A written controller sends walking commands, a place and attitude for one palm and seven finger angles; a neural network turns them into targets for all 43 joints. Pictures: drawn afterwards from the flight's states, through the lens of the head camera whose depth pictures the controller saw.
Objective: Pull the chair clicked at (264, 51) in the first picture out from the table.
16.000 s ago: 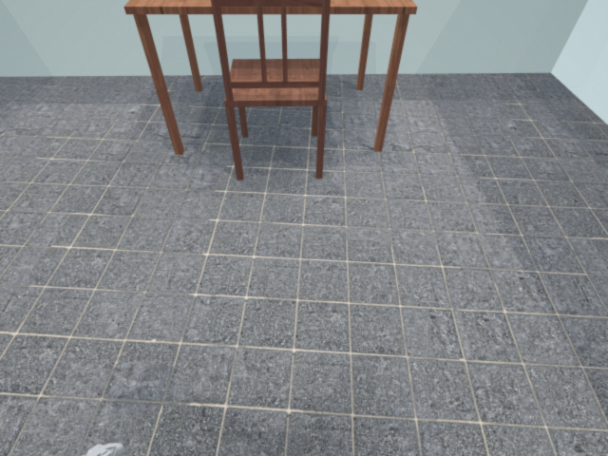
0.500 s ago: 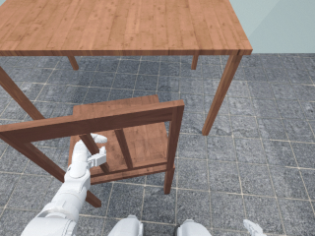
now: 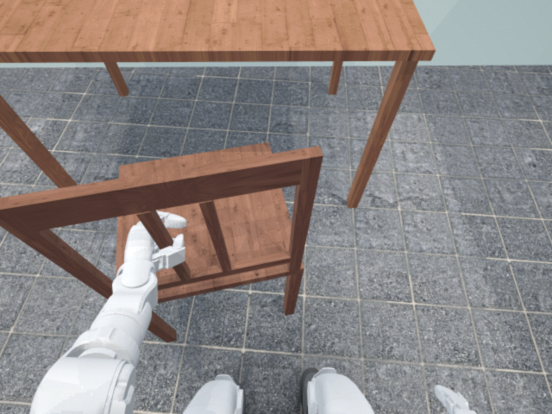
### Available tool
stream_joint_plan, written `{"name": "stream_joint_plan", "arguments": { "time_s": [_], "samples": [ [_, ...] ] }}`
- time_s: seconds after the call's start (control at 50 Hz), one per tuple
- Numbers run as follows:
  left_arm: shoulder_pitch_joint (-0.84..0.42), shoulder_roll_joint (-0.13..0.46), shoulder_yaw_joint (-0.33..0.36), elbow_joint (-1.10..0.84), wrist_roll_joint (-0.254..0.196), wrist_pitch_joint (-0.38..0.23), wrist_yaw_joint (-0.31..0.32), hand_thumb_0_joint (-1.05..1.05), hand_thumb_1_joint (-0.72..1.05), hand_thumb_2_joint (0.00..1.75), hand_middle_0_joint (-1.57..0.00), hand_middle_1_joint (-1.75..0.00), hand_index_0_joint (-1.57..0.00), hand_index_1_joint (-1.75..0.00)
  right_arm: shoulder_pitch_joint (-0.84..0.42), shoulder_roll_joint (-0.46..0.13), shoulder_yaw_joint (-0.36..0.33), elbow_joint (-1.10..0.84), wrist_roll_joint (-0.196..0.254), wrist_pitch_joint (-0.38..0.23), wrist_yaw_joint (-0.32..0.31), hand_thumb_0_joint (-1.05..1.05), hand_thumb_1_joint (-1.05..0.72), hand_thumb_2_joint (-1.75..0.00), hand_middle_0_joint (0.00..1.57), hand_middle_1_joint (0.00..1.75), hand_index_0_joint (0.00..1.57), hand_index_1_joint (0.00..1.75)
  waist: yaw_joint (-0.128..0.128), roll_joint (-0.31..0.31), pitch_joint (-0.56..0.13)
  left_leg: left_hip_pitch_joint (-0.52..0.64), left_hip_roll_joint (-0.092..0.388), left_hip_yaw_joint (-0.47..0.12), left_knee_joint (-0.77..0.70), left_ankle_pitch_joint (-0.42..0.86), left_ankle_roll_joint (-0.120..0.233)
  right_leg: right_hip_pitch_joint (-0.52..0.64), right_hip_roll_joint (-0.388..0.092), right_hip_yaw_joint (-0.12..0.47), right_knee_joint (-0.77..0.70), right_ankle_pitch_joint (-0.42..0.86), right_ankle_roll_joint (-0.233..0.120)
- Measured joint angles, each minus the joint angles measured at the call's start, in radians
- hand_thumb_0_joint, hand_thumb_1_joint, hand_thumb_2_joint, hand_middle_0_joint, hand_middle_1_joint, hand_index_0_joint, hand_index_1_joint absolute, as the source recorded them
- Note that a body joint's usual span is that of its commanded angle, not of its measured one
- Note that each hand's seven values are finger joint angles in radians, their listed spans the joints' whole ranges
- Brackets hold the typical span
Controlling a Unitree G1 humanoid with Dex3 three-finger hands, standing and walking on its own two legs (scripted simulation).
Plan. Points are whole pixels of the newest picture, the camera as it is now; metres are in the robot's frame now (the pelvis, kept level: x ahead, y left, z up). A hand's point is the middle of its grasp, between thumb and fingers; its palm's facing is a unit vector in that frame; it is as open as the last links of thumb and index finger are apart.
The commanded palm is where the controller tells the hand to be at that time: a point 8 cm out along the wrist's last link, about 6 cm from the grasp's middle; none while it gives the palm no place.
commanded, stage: step backward, pulling the chair out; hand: left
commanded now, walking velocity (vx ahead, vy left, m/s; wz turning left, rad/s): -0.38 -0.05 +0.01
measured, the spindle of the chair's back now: (168, 248) +0.38 +0.19 -0.08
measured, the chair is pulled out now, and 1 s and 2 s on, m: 0.26 0.41 0.60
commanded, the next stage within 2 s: stop walking, hand still on the chair in 1.44 s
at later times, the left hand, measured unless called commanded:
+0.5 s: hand (166, 296) +0.29 +0.17 -0.06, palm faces +0.06 -0.98 -0.20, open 5.2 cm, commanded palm +0.30 +0.22 -0.06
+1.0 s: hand (155, 348) +0.22 +0.17 -0.06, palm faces +0.09 -0.97 -0.24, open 5.4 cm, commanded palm +0.22 +0.22 -0.05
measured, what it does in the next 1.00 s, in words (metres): walks backwards: left foot, then right foot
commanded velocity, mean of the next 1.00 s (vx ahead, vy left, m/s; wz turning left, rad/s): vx -0.38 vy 0.01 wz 0.01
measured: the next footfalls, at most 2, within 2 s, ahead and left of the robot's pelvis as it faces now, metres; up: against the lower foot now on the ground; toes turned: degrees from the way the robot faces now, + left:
left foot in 0.46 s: -0.03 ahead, +0.13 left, +0.00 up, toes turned +1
right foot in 0.62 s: +0.00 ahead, -0.12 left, +0.00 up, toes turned -3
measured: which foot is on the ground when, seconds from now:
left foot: down 0.00-0.28, up 0.30-0.44, down 0.46-1.00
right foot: down 0.00-0.48, up 0.50-0.60, down 0.62-1.00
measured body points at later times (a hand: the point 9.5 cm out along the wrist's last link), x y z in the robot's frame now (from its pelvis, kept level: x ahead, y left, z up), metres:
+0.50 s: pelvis -0.07 +0.01 +0.00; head +0.00 +0.02 +0.44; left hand +0.28 +0.22 -0.05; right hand +0.02 -0.26 -0.12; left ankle -0.07 +0.13 -0.72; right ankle +0.08 -0.12 -0.71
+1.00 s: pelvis -0.15 +0.00 -0.01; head -0.08 +0.00 +0.44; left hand +0.21 +0.23 -0.05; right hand -0.05 -0.27 -0.13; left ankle -0.07 +0.13 -0.71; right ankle -0.04 -0.12 -0.72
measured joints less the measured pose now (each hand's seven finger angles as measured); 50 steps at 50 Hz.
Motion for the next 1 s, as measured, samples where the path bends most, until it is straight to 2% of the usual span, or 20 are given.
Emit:
{"name": "stream_joint_plan", "arguments": {
  "time_s": [0.06,0.12,0.16,0.24,0.26,0.3,0.34,0.38,0.44,0.48,0.5,0.56,0.62,0.66,0.72,0.78,0.84,0.9,0.96,1.0],
  "samples": [
    [-0.003,-0.008,-0.029,-0.014,0.001,0.006,-0.002,0.0,0.67,0.8,-0.34,-1.25,-0.5,-1.45,0.03,-0.025,0.0,-0.001,0.004,0.002,-0.006,0.01,-0.9,-0.89,0.2,0.3,0.21,0.3,0.011,-0.002,0.002,0.006,0.01,0.018,-0.066,0.199,0.022,-0.009,-0.004,-0.003,-0.001,-0.02,0.012],
    [0.003,-0.004,-0.052,-0.032,-0.004,0.008,-0.008,0.0,0.67,0.79,-0.34,-1.26,-0.5,-1.45,0.049,-0.026,-0.005,-0.01,0.004,0.001,-0.009,0.01,-0.9,-0.9,0.2,0.3,0.21,0.3,0.038,0.003,0.012,0.001,0.032,0.029,-0.054,0.2,0.028,-0.031,0.017,0.007,0.056,-0.174,0.008],
    [0.005,0.002,-0.052,-0.032,-0.003,0.009,-0.015,0.0,0.67,0.8,-0.34,-1.27,-0.5,-1.45,0.055,-0.014,-0.006,-0.011,-0.002,-0.003,-0.012,0.01,-0.9,-0.9,0.2,0.3,0.21,0.3,0.042,0.007,0.018,-0.001,0.042,0.024,-0.043,0.192,0.024,-0.011,0.029,0.016,0.071,-0.202,0.009],
    [-0.001,0.02,-0.032,-0.014,-0.003,0.007,-0.029,0.0,0.67,0.81,-0.35,-1.26,-0.5,-1.45,0.043,0.015,0.0,-0.008,-0.006,-0.011,-0.01,0.01,-0.9,-0.9,0.2,0.3,0.21,0.3,0.05,0.017,0.041,0.002,0.067,0.015,-0.021,0.194,0.008,0.017,0.042,-0.006,0.024,-0.072,0.007],
    [0.001,0.026,-0.028,-0.014,-0.002,0.007,-0.031,0.0,0.66,0.82,-0.35,-1.26,-0.5,-1.45,0.041,0.023,0.001,-0.01,-0.005,-0.011,-0.008,0.01,-0.9,-0.9,0.2,0.3,0.21,0.3,0.048,0.01,0.038,-0.006,0.063,0.017,-0.005,0.174,0.008,0.012,0.035,-0.009,0.024,-0.033,-0.004],
    [0.009,0.033,-0.023,-0.016,0.002,0.008,-0.027,0.0,0.66,0.83,-0.37,-1.27,-0.5,-1.45,0.034,0.03,0.002,-0.008,-0.002,-0.012,-0.001,0.01,-0.9,-0.9,0.2,0.3,0.21,0.3,0.038,-0.008,0.03,-0.04,0.034,0.012,0.084,0.027,0.001,-0.001,0.012,-0.01,0.026,0.043,-0.018],
    [0.019,0.022,-0.012,-0.019,0.0,0.015,-0.015,0.0,0.66,0.83,-0.37,-1.26,-0.5,-1.45,0.017,0.02,0.001,0.003,-0.008,-0.006,0.006,0.01,-0.9,-0.9,0.2,0.3,0.21,0.3,0.028,-0.01,0.023,-0.067,0.002,0.002,0.248,-0.084,-0.007,-0.008,-0.003,-0.005,0.019,0.043,-0.018],
    [0.027,0.009,-0.007,-0.022,0.004,0.022,-0.009,0.01,0.66,0.83,-0.35,-1.26,-0.5,-1.45,0.011,0.012,0.006,0.011,-0.011,-0.004,0.011,0.01,-0.9,-0.89,0.2,0.3,0.21,0.3,0.022,-0.02,0.011,-0.034,-0.014,0.014,0.296,-0.137,-0.008,-0.007,-0.019,0.003,-0.015,0.057,-0.007],
    [0.029,-0.01,-0.02,-0.025,0.018,0.028,-0.013,0.02,0.67,0.82,-0.33,-1.28,-0.5,-1.45,0.03,-0.003,0.02,0.009,-0.011,-0.015,0.01,0.01,-0.9,-0.9,0.2,0.3,0.21,0.3,0.016,-0.033,-0.026,0.101,-0.012,0.032,0.08,-0.14,0.0,-0.024,-0.044,-0.001,-0.064,0.099,0.012],
    [0.021,-0.022,-0.037,-0.043,0.026,0.035,-0.023,0.02,0.67,0.82,-0.33,-1.29,-0.5,-1.45,0.043,-0.014,0.018,0.001,-0.015,-0.015,0.006,0.01,-0.9,-0.9,0.2,0.3,0.21,0.3,0.016,-0.032,-0.038,0.125,-0.014,0.029,-0.047,0.006,0.023,-0.052,-0.056,-0.007,-0.058,0.083,0.022],
    [0.019,-0.023,-0.045,-0.056,0.028,0.041,-0.026,0.02,0.68,0.82,-0.33,-1.3,-0.5,-1.45,0.045,-0.014,0.015,-0.005,-0.016,-0.009,0.003,0.01,-0.9,-0.9,0.2,0.3,0.21,0.3,0.026,-0.035,-0.028,0.119,-0.016,0.034,-0.045,0.051,0.033,-0.061,-0.052,0.003,-0.028,0.017,0.024],
    [0.035,-0.03,-0.057,-0.076,0.019,0.048,-0.029,0.03,0.68,0.81,-0.32,-1.29,-0.5,-1.45,0.058,-0.002,0.002,-0.019,-0.026,0.004,-0.004,0.01,-0.9,-0.9,0.2,0.3,0.21,0.3,0.05,-0.009,-0.016,0.116,0.008,0.032,-0.036,0.055,0.04,-0.042,-0.007,0.016,0.131,-0.14,0.02],
    [0.028,-0.033,-0.061,-0.046,0.024,0.031,-0.035,0.04,0.68,0.82,-0.32,-1.28,-0.5,-1.45,0.069,0.021,-0.002,-0.003,-0.032,0.003,0.006,0.01,-0.9,-0.9,0.2,0.3,0.21,0.3,0.071,0.009,-0.022,0.107,0.027,0.017,-0.034,0.053,0.029,0.08,0.014,0.012,0.054,-0.052,0.002],
    [0.014,-0.024,-0.056,-0.03,0.027,0.019,-0.039,0.04,0.68,0.83,-0.34,-1.28,-0.5,-1.45,0.048,0.029,0.001,0.006,-0.031,0.008,0.016,0.01,-0.9,-0.9,0.2,0.3,0.21,0.3,0.082,0.023,-0.015,0.087,0.047,0.014,-0.012,0.052,0.018,0.107,0.033,0.01,-0.011,-0.085,0.013],
    [-0.01,-0.01,-0.036,-0.013,0.019,0.011,-0.036,0.04,0.67,0.83,-0.35,-1.26,-0.5,-1.45,-0.003,0.033,0.001,0.006,-0.024,0.015,0.013,0.01,-0.9,-0.89,0.2,0.3,0.21,0.3,0.059,0.028,0.012,0.069,0.05,0.015,-0.017,0.083,0.004,0.096,0.034,0.008,-0.025,-0.071,0.015],
    [-0.026,-0.006,-0.028,-0.001,0.014,0.016,-0.03,0.04,0.67,0.82,-0.35,-1.25,-0.5,-1.45,-0.034,0.022,-0.002,-0.003,-0.018,0.017,-0.001,0.01,-0.9,-0.89,0.2,0.3,0.21,0.3,0.038,0.017,0.021,0.065,0.031,0.026,-0.051,0.114,0.02,0.075,0.016,0.017,-0.027,-0.043,0.022],
    [-0.037,0.0,-0.028,0.006,0.014,0.022,-0.028,0.04,0.68,0.81,-0.34,-1.25,-0.5,-1.45,-0.041,0.016,-0.006,-0.019,-0.016,0.021,-0.01,0.01,-0.9,-0.89,0.2,0.3,0.21,0.3,0.042,-0.008,0.016,0.055,0.018,0.051,-0.082,0.154,0.033,0.04,0.001,0.04,-0.016,-0.03,0.027],
    [-0.042,0.003,-0.027,0.007,0.013,0.024,-0.029,0.03,0.67,0.81,-0.34,-1.26,-0.5,-1.45,-0.035,0.012,-0.011,-0.032,-0.016,0.017,-0.011,0.01,-0.9,-0.89,0.2,0.3,0.21,0.3,0.054,-0.002,0.019,0.031,0.032,0.058,-0.061,0.162,0.032,0.01,0.008,0.035,0.028,-0.105,0.016],
    [-0.033,0.018,-0.019,0.001,0.016,0.019,-0.032,0.03,0.66,0.81,-0.36,-1.27,-0.5,-1.45,-0.022,0.021,-0.009,-0.031,-0.012,0.011,-0.009,0.01,-0.9,-0.9,0.2,0.3,0.21,0.3,0.059,-0.006,0.022,0.013,0.043,0.06,-0.023,0.158,0.021,0.002,0.01,0.027,0.024,-0.003,0.012],
    [-0.018,0.025,-0.017,-0.005,0.016,0.014,-0.029,0.02,0.65,0.82,-0.37,-1.28,-0.5,-1.45,-0.01,0.022,-0.009,-0.029,-0.008,0.009,-0.006,0.01,-0.9,-0.9,0.2,0.3,0.21,0.3,0.048,-0.007,0.016,-0.015,0.039,0.054,0.027,0.077,0.014,-0.017,0.005,0.021,0.051,0.003,0.005]
  ]
}}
